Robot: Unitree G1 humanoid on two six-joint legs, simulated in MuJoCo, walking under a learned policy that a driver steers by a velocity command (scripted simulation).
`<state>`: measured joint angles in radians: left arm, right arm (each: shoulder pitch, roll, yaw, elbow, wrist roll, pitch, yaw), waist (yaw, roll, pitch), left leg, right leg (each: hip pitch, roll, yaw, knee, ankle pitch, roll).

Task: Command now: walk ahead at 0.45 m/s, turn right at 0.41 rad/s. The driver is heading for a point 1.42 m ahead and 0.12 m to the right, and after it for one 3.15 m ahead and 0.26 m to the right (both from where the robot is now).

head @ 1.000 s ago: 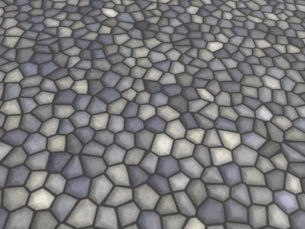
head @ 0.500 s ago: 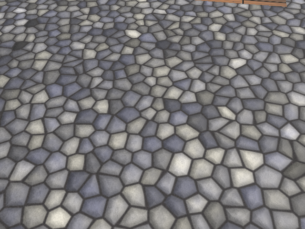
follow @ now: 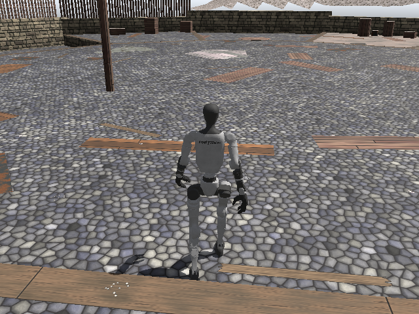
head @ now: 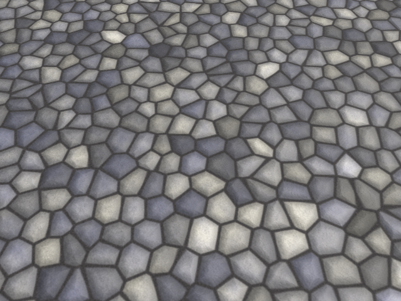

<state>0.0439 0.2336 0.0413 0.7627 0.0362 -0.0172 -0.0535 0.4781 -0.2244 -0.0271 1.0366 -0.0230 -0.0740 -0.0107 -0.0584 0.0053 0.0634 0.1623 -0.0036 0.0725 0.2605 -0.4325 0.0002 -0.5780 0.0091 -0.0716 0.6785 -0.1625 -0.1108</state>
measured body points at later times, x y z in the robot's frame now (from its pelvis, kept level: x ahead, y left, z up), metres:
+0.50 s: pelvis +0.25 -0.04 +0.02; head +0.28 -0.07 +0.46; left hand +0.29 +0.22 -0.11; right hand +0.37 -0.31 -0.10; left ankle +0.42 +0.04 -0.68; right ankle +0.15 -0.08 -0.72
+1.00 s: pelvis +0.40 -0.08 +0.03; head +0.42 -0.08 +0.48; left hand +0.60 +0.15 -0.08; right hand +0.38 -0.36 -0.11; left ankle +0.41 +0.00 -0.72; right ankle +0.46 -0.23 -0.69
